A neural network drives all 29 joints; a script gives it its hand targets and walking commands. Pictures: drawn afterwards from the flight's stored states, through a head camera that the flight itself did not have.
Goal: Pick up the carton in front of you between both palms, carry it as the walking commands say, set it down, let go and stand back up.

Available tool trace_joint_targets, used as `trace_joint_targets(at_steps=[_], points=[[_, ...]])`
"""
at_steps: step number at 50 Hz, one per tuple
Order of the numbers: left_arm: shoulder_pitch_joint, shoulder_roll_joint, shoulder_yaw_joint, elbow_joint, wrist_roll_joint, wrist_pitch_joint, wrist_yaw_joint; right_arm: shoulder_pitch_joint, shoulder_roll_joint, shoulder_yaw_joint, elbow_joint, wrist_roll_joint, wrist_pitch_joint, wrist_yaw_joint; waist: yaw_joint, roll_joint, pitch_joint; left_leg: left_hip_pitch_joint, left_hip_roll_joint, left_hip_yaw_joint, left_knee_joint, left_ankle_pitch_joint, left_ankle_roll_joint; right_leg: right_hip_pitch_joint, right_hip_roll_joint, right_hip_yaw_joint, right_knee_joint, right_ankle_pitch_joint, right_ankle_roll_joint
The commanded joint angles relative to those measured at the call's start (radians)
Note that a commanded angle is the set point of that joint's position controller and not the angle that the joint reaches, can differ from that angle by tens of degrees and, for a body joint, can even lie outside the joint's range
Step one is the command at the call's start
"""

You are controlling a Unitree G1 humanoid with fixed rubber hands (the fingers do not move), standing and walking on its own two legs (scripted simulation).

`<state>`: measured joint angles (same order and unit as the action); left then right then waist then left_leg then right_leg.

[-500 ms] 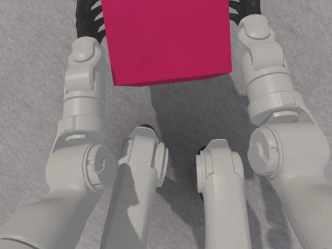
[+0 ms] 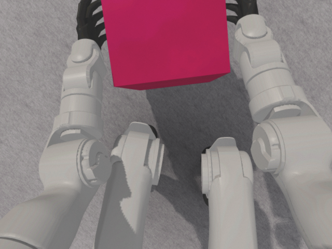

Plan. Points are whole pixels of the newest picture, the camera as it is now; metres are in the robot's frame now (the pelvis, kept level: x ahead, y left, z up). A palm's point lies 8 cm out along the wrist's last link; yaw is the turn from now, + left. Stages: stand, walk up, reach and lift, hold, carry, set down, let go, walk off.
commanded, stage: set down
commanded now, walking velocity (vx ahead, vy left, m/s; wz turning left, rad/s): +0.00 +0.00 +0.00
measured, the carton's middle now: (168, 40) +0.50 +0.08 -0.25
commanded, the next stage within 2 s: let go in 1.98 s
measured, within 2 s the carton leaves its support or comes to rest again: rests again in 0.22 s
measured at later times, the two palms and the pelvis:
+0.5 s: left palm (91, 40) +0.47 +0.24 -0.18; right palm (244, 20) +0.54 -0.07 -0.18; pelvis +0.00 +0.00 -0.01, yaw +0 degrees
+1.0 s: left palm (74, 41) +0.47 +0.28 -0.19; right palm (260, 17) +0.56 -0.10 -0.19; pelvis -0.01 +0.01 -0.02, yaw +1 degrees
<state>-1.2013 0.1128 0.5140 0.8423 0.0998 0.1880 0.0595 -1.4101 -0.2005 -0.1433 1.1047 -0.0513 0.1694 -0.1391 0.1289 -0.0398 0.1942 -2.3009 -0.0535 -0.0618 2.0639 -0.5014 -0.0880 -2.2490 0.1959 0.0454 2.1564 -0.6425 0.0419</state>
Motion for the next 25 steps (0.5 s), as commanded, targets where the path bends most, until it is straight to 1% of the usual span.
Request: trace_joint_targets(at_steps=[1,7,12,17,25], points=[[-0.623,-0.688,-0.372,-0.048,-0.077,-0.036,-0.236,-0.498,0.832,0.234,-0.117,0.071,-0.055,0.225,0.073,-0.103,-0.983,0.57,-0.042,0.138,-0.065,0.372,0.049,0.309,-0.014,-0.057,-0.209,0.304,-0.031],[-0.612,-0.659,-0.338,0.002,-0.068,-0.046,-0.232,-0.491,0.78,0.21,-0.079,0.063,-0.063,0.236,0.065,-0.11,-0.911,0.539,-0.04,0.126,-0.057,0.348,0.058,0.274,-0.019,-0.052,-0.197,0.283,-0.038],[-0.6,-0.635,-0.318,0.029,-0.068,-0.057,-0.23,-0.482,0.743,0.198,-0.061,0.058,-0.071,0.241,0.061,-0.109,-0.867,0.517,-0.041,0.117,-0.048,0.355,0.063,0.256,-0.024,-0.045,-0.185,0.293,-0.042],[-0.588,-0.592,-0.29,0.062,-0.059,-0.062,-0.232,-0.445,0.692,0.162,-0.024,0.024,-0.068,0.242,0.044,-0.093,-0.801,0.473,-0.038,0.11,-0.042,0.331,0.064,0.239,-0.031,-0.035,-0.184,0.278,-0.05],[-0.543,-0.504,-0.219,0.114,-0.021,-0.059,-0.23,-0.407,0.599,0.105,0.017,-0.03,-0.057,0.25,0.031,-0.097,-0.703,0.414,-0.03,0.104,-0.045,0.255,0.071,0.225,-0.042,-0.024,-0.193,0.218,-0.057]])
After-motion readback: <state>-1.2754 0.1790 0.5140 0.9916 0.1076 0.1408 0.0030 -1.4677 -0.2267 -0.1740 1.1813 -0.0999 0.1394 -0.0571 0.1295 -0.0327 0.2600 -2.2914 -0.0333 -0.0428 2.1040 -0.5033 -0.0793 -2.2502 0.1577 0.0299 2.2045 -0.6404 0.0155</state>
